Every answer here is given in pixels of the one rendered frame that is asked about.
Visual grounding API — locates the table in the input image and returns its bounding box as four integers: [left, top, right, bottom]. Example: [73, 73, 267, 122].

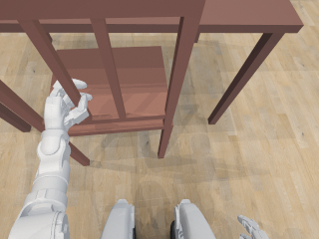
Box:
[0, 0, 304, 132]

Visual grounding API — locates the right robot thigh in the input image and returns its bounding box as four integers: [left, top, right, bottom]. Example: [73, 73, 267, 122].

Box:
[173, 203, 216, 239]

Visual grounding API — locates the robot left hand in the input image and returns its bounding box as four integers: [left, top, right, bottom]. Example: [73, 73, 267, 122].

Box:
[44, 79, 93, 133]

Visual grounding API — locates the robot right hand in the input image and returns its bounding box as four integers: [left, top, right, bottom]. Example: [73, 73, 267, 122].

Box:
[237, 214, 269, 239]

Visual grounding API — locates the chair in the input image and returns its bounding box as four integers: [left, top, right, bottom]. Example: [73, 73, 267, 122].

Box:
[0, 0, 206, 166]

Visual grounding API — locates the robot left upper arm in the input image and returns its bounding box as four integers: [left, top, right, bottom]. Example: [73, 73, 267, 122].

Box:
[10, 210, 71, 239]

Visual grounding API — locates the robot right shin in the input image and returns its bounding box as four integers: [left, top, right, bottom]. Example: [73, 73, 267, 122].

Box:
[174, 199, 190, 239]

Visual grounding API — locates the robot left forearm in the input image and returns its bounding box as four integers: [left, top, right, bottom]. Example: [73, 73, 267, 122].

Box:
[7, 128, 71, 239]

